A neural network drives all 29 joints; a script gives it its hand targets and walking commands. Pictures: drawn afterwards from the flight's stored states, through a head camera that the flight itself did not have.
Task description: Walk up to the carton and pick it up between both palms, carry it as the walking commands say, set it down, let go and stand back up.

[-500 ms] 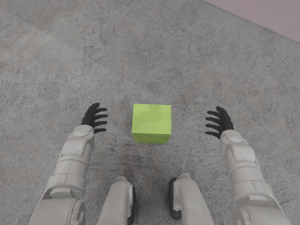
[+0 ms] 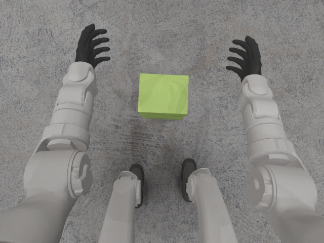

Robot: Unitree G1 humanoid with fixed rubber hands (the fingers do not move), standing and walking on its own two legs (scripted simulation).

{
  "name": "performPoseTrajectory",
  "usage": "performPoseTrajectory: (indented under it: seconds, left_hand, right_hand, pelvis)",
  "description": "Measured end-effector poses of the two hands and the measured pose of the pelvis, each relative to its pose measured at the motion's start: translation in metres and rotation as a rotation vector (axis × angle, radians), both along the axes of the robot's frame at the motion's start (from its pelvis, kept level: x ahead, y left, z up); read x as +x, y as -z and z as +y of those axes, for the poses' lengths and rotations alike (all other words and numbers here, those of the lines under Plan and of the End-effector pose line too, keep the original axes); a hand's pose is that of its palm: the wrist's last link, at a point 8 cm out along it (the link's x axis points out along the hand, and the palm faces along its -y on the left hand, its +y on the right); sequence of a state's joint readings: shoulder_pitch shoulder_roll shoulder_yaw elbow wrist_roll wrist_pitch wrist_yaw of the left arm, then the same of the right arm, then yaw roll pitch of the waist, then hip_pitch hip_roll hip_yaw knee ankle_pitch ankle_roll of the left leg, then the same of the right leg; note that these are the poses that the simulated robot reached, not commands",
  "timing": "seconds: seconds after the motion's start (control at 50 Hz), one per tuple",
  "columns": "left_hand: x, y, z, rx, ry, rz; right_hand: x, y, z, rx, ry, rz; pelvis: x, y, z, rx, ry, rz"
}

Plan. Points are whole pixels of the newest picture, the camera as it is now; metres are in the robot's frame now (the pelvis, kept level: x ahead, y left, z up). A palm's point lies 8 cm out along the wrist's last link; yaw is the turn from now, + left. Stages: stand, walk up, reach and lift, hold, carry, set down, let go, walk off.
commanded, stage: reach and lift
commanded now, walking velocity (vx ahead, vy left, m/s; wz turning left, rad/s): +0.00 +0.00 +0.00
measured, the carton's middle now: (162, 100) +0.50 +0.00 -0.52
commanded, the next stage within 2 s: none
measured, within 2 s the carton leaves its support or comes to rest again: neither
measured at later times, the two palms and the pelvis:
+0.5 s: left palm (102, 75) +0.51 +0.17 -0.20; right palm (234, 82) +0.49 -0.20 -0.20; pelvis -0.01 +0.00 -0.08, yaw -1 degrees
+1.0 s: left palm (116, 88) +0.51 +0.16 -0.35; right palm (218, 94) +0.48 -0.20 -0.35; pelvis -0.03 +0.01 -0.20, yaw -1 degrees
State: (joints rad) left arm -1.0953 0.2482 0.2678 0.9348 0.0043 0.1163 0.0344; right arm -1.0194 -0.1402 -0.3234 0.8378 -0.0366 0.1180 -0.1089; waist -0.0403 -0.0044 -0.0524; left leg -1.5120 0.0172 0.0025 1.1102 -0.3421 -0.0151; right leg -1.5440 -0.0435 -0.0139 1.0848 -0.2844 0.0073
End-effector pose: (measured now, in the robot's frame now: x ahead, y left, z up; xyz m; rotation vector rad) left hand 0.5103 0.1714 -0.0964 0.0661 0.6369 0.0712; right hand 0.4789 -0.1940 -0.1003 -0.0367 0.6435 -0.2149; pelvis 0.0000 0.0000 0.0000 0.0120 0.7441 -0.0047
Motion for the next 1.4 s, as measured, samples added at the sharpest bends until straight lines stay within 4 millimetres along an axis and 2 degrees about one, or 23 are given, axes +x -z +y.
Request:
performPoseTrajectory:
  seconds: [0.1, 0.2, 0.3, 0.4, 0.62, 0.78, 0.9, 1.2, 1.32, 1.4]
  left_hand:
    - [0.01, 0.006, 0.001, 0.002, 0.01, -0.021]
    - [0.007, 0.017, 0.002, -0.003, 0.018, -0.01]
    - [0.004, 0.037, 0.001, -0.008, 0.025, 0.007]
    - [0.004, 0.067, -0.002, -0.008, 0.026, 0.012]
    - [0.001, 0.148, -0.003, 0.002, 0.004, 0.002]
    - [0.002, 0.189, -0.005, 0.002, -0.006, 0.009]
    - [0.004, 0.221, -0.007, 0.003, -0.003, 0.026]
    - [-0.001, 0.316, -0.012, 0.004, 0.006, 0.071]
    - [-0.001, 0.344, -0.015, 0.005, 0.014, 0.081]
    - [0.0, 0.356, -0.016, 0.002, 0.019, 0.077]
  right_hand:
    - [0.01, 0.004, -0.002, -0.002, 0.0, -0.022]
    - [0.009, 0.013, -0.005, 0.0, 0.006, -0.022]
    - [0.006, 0.03, -0.005, 0.006, 0.012, -0.008]
    - [0.006, 0.06, -0.003, 0.014, 0.016, -0.002]
    - [0.005, 0.139, -0.006, 0.015, 0.032, -0.015]
    - [0.006, 0.181, -0.008, 0.015, 0.042, -0.005]
    - [0.008, 0.214, -0.005, 0.019, 0.038, 0.015]
    - [0.001, 0.31, 0.0, 0.026, 0.023, 0.071]
    - [0.001, 0.339, 0.001, 0.024, 0.015, 0.085]
    - [0.008, 0.346, -0.003, 0.013, 0.014, 0.075]
  pelvis:
    - [0.004, 0.0, 0.0, -0.001, -0.003, 0.043]
    - [0.009, 0.002, 0.0, -0.004, -0.005, 0.078]
    - [0.008, 0.015, 0.002, -0.008, -0.006, 0.1]
    - [0.002, 0.042, 0.003, -0.009, -0.004, 0.113]
    - [-0.014, 0.115, 0.006, -0.014, -0.005, 0.126]
    - [-0.025, 0.156, 0.006, -0.018, -0.006, 0.103]
    - [-0.03, 0.183, 0.006, -0.018, -0.003, 0.08]
    - [-0.036, 0.242, 0.006, -0.02, 0.001, 0.015]
    - [-0.038, 0.26, 0.006, -0.021, 0.0, -0.016]
    - [-0.04, 0.269, 0.006, -0.021, 0.002, -0.037]
